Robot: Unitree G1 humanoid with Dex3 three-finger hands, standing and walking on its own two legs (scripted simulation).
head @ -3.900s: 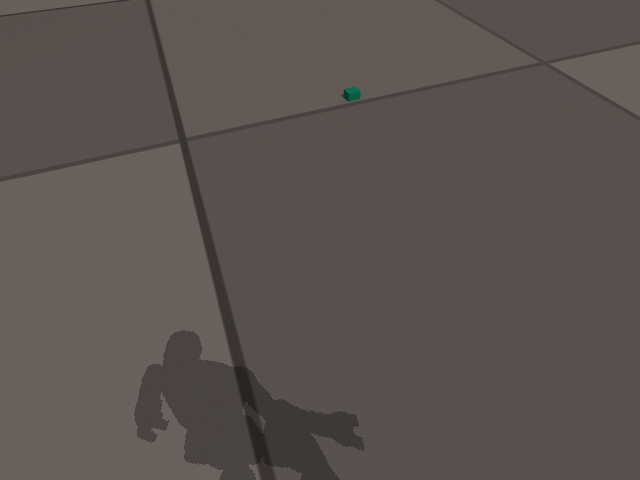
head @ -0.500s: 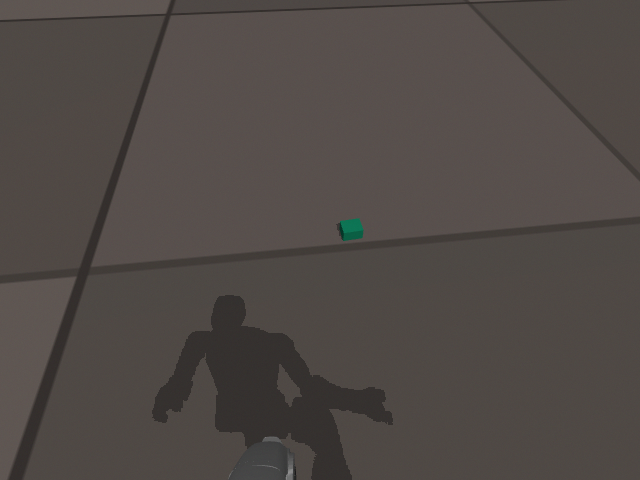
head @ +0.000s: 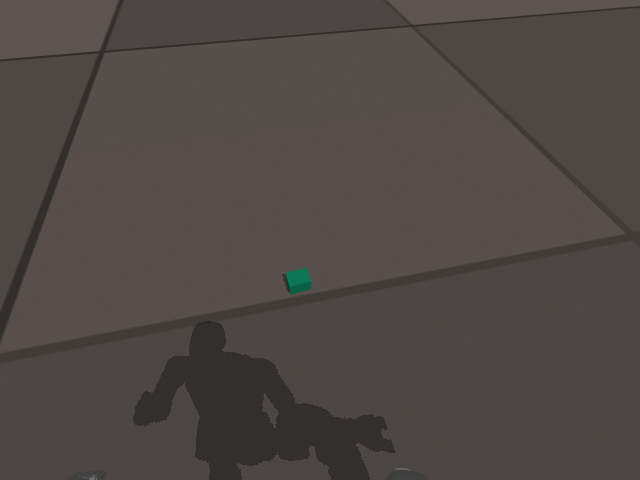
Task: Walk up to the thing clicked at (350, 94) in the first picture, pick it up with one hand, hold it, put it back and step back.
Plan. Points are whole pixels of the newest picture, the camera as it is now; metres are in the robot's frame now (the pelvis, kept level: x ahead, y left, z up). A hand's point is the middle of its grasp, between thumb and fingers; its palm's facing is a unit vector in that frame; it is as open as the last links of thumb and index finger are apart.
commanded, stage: walk up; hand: left
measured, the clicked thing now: (298, 280) +0.91 +0.11 -0.73
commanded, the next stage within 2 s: none
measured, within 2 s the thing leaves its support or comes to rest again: neither
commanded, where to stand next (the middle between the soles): +0.55 -0.16 m, yaw +5 degrees
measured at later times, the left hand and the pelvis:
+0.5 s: hand (206, 449) +0.19 +0.19 -0.16, palm faces +0.01 -0.95 -0.31, open 7.4 cm; pelvis +0.18 -0.08 +0.00, yaw +3 degrees
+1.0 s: hand (281, 335) +0.36 +0.09 -0.11, palm faces +0.06 -0.91 -0.41, open 7.4 cm; pelvis +0.33 -0.20 +0.01, yaw +3 degrees
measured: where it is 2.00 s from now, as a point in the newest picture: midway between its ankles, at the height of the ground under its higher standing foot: (393, 395)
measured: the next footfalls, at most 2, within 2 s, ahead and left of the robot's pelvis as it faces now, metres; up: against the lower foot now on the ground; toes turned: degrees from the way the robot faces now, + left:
left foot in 0.42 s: +0.29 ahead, +0.04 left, +0.00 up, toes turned +8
right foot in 0.80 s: +0.41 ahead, -0.32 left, +0.00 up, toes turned -3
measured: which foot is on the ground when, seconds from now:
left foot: down 0.00-0.02, up 0.04-0.40, down 0.42-0.82, up 0.84-1.00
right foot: down 0.00-0.44, up 0.46-0.78, down 0.80-1.00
